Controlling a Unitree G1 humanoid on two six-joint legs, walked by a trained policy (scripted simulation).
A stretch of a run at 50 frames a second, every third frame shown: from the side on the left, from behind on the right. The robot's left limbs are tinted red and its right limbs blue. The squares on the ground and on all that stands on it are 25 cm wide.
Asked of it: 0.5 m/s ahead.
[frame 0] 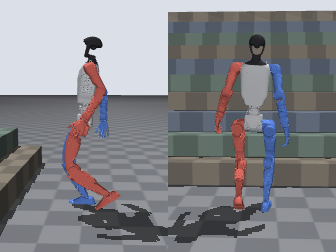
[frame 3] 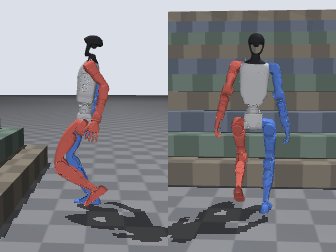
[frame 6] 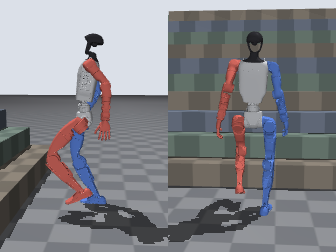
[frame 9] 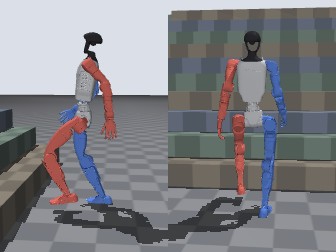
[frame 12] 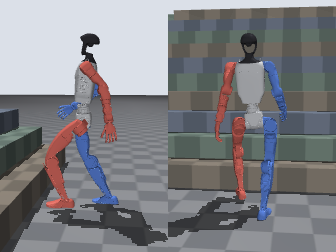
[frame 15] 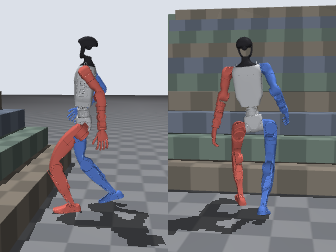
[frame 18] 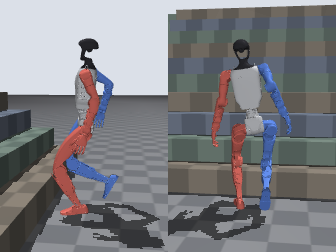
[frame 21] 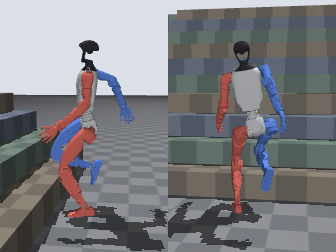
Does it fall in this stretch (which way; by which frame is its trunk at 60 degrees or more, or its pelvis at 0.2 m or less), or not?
no
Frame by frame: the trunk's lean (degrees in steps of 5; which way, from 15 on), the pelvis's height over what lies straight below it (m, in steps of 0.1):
0: 10, 0.7
3: 10, 0.7
6: 10, 0.7
9: 10, 0.8
12: 10, 0.7
15: 10, 0.7
18: 10, 0.7
21: 10, 0.7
